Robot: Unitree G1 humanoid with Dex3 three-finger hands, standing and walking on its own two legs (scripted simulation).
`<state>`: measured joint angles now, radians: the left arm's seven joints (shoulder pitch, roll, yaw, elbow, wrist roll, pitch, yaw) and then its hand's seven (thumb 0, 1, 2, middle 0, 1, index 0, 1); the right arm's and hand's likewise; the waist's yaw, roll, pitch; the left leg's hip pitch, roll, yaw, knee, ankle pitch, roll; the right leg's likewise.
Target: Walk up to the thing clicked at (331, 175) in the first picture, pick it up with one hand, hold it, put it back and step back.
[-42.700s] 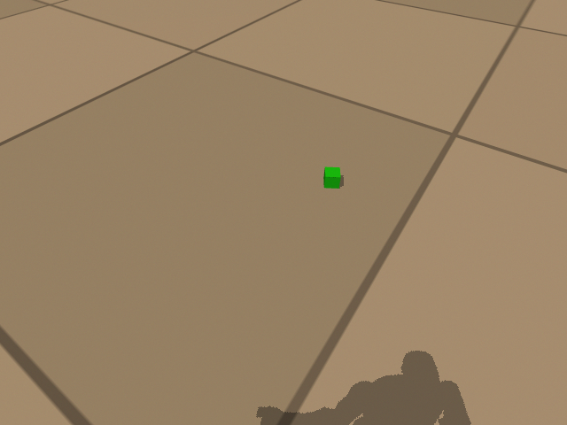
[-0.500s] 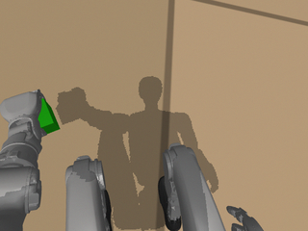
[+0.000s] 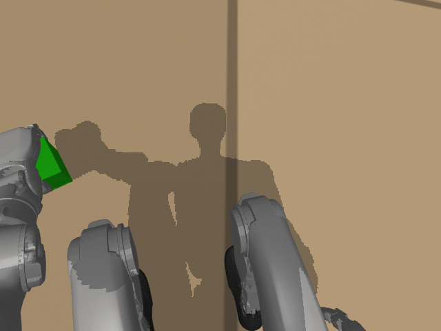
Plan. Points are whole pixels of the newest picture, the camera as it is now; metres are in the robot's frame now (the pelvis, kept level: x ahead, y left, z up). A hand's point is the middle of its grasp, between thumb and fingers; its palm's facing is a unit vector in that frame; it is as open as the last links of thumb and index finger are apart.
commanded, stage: lower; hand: left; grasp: from above
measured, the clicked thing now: (38, 168) +0.45 +0.30 -0.20
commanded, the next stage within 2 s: rest in 0.48 s
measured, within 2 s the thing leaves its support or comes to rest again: rests again in 1.14 s
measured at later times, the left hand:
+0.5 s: hand (44, 174) +0.45 +0.29 -0.21, palm faces -0.40 -0.18 -0.90, open 10.9 cm
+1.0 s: hand (54, 177) +0.45 +0.29 -0.25, palm faces -0.41 -0.20 -0.89, open 10.9 cm
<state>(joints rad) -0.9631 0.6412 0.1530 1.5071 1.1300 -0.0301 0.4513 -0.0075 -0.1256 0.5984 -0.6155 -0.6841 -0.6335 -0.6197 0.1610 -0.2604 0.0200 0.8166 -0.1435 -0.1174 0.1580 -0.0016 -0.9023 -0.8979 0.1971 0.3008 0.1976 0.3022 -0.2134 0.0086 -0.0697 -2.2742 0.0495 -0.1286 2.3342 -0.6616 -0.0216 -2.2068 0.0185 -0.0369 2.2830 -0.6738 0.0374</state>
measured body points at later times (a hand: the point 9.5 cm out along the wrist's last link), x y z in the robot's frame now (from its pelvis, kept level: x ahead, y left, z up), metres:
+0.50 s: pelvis +0.00 +0.00 -0.03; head +0.25 +0.06 +0.34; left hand +0.46 +0.30 -0.16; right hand +0.04 -0.28 -0.13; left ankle +0.08 +0.14 -0.31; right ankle +0.10 -0.13 -0.31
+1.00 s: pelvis +0.01 +0.00 -0.05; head +0.26 +0.07 +0.32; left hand +0.47 +0.30 -0.20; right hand +0.02 -0.26 -0.14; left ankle +0.08 +0.14 -0.31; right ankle +0.10 -0.13 -0.31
